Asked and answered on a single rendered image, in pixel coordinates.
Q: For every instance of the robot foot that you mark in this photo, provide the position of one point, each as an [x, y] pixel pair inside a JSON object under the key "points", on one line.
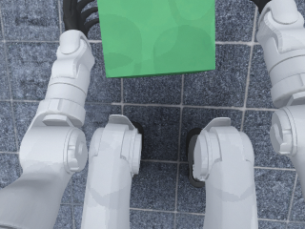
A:
{"points": [[190, 145], [140, 131]]}

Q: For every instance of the robot right forearm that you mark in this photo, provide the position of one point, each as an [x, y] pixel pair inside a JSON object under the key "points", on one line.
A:
{"points": [[282, 38]]}

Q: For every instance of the carton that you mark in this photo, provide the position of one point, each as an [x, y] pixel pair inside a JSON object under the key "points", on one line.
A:
{"points": [[146, 38]]}

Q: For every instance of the robot left hand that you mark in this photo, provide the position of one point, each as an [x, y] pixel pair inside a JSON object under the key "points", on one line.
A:
{"points": [[74, 19]]}

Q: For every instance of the robot right foot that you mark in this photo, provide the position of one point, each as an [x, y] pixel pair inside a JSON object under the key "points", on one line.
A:
{"points": [[190, 145]]}

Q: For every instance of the robot right hand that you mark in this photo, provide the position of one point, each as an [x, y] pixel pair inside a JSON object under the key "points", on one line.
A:
{"points": [[260, 4]]}

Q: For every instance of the robot left forearm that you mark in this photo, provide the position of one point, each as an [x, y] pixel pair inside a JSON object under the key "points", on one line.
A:
{"points": [[67, 90]]}

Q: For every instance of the right robot upper arm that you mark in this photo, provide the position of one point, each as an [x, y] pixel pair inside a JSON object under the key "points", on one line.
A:
{"points": [[287, 136]]}

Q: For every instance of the robot left foot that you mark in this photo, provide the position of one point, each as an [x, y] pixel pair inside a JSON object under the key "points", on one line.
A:
{"points": [[140, 131]]}

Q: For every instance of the left robot upper arm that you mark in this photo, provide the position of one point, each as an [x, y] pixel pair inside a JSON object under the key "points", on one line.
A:
{"points": [[50, 155]]}

